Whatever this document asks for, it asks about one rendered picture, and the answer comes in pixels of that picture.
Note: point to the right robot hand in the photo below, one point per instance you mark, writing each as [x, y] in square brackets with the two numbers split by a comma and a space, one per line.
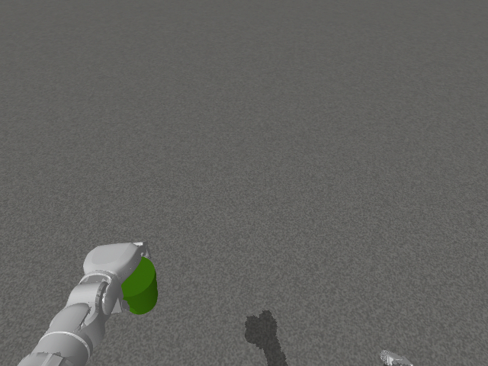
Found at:
[392, 359]

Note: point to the left robot hand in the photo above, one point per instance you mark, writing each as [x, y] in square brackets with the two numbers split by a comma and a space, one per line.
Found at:
[120, 259]

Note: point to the left robot arm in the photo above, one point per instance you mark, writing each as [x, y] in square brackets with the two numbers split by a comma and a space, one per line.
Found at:
[80, 325]

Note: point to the cup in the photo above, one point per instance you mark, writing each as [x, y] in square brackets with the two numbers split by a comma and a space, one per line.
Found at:
[140, 288]

